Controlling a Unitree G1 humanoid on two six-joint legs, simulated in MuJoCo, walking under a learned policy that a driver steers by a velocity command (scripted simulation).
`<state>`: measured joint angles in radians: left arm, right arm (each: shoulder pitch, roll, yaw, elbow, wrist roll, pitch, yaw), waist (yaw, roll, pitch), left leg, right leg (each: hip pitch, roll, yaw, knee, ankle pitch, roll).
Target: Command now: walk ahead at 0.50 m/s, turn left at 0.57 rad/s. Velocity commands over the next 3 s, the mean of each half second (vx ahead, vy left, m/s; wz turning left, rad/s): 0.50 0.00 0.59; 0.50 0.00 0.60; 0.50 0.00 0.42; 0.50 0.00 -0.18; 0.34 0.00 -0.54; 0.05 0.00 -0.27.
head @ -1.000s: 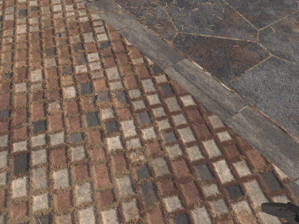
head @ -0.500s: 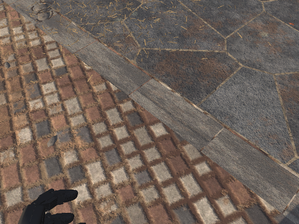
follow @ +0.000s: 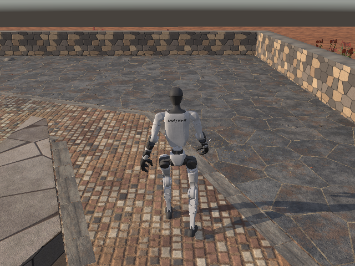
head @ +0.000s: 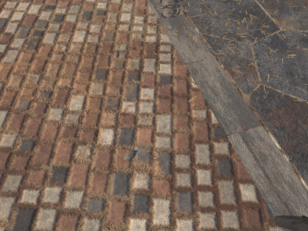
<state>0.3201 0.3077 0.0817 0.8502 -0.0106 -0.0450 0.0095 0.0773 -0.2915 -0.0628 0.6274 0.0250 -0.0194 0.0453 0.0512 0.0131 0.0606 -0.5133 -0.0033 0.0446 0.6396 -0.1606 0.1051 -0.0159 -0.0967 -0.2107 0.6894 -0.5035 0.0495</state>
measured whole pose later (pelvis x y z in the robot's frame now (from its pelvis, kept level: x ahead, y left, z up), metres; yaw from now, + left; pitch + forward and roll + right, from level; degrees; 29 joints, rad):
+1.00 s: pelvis +0.52 +0.12 +0.00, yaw +36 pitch +1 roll -2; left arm 0.32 0.32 0.08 0.86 -0.02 -0.04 0.01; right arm 0.07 -0.29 -0.06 0.57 0.03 -0.02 0.04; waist 0.06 0.01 0.07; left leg -0.51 -0.01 0.04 0.61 -0.11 0.11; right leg 0.01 -0.09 -0.22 0.63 -0.48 0.04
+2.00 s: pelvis +0.93 +0.49 +0.01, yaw +38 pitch +2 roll +0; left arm 0.43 0.31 0.06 0.83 -0.02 -0.04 0.01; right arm 0.02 -0.26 -0.03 0.65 0.00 -0.11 0.02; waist 0.09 -0.02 0.02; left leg -0.44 -0.01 -0.02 0.52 -0.12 0.01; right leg -0.16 0.03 0.13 0.73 -0.48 -0.02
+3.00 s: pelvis +1.18 +0.66 +0.02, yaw +14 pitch -1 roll +0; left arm 0.18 0.25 0.03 0.69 0.03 0.03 0.01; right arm 0.20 -0.24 -0.02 0.81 -0.03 -0.02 0.00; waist 0.00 -0.03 0.02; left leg -0.26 0.01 -0.02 0.54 -0.28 -0.01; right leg -0.31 0.05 0.09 0.50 -0.17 0.00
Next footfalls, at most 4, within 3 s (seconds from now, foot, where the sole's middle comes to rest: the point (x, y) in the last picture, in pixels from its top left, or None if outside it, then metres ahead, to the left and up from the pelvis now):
0.46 right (185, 228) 0.46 -0.09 -0.75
0.98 left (102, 190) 0.59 0.28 -0.75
1.46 right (107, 125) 0.94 0.31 -0.75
1.96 left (39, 119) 0.96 0.66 -0.75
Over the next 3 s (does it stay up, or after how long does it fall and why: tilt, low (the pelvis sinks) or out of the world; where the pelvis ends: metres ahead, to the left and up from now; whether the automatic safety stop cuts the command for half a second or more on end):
stays up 1.18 0.66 0.02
